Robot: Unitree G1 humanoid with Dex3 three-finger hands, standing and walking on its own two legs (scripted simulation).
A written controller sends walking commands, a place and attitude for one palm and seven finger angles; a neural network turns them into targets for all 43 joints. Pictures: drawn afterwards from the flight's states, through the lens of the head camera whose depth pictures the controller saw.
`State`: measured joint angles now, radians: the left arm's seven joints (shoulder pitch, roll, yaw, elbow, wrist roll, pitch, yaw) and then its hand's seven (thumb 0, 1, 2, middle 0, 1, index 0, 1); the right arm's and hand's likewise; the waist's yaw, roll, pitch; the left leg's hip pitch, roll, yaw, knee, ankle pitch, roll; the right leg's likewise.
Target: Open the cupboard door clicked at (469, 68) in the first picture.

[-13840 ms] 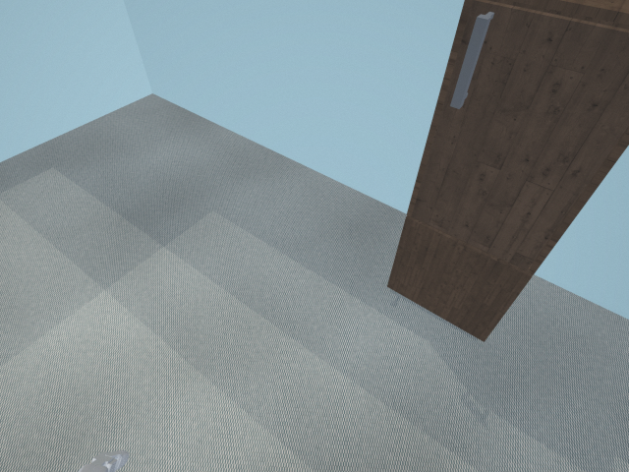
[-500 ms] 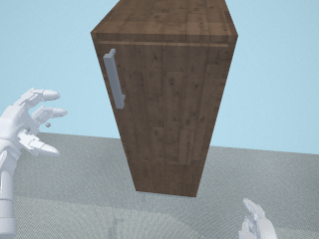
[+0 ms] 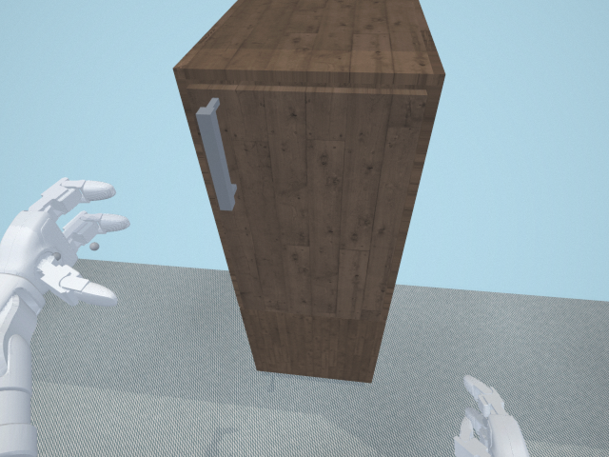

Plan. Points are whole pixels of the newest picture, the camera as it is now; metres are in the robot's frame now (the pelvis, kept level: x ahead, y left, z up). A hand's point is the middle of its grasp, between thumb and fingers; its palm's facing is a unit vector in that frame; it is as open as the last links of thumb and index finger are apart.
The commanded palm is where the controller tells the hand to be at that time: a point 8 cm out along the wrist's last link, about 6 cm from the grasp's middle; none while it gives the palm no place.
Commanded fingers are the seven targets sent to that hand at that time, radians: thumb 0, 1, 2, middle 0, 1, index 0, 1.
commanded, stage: move the hooked fingers beside the handle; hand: left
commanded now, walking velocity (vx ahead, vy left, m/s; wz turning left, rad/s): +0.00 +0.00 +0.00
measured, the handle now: (221, 156) +0.52 +0.19 +0.14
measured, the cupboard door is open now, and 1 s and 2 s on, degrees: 0 0 0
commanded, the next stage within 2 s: none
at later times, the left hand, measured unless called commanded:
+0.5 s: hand (135, 214) +0.36 +0.25 +0.16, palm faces +0.01 -1.00 -0.04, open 13.9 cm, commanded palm +0.33 +0.31 +0.16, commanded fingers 0.00 -0.50 0.30 -0.30 -1.20 -0.30 -1.20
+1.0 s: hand (154, 197) +0.40 +0.25 +0.16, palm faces +0.00 -1.00 -0.02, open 14.0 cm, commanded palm +0.37 +0.30 +0.16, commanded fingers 0.00 -0.50 0.30 -0.30 -1.20 -0.30 -1.20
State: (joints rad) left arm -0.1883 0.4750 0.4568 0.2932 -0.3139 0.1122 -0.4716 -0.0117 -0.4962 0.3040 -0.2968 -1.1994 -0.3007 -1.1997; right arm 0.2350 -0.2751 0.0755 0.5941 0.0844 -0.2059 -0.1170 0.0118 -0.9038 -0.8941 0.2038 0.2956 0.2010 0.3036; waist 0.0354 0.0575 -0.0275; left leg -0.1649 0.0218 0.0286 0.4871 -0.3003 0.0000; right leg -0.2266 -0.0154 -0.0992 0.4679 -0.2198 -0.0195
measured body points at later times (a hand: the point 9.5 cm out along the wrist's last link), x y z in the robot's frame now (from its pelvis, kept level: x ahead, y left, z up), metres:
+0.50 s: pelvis +0.00 +0.01 +0.00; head +0.00 -0.01 +0.45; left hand +0.35 +0.31 +0.17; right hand +0.14 -0.24 -0.09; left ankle -0.02 +0.12 -0.74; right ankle +0.02 -0.11 -0.74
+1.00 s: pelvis +0.00 +0.01 +0.00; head +0.02 +0.00 +0.45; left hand +0.39 +0.30 +0.16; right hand +0.14 -0.24 -0.09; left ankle -0.02 +0.12 -0.74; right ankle +0.02 -0.11 -0.74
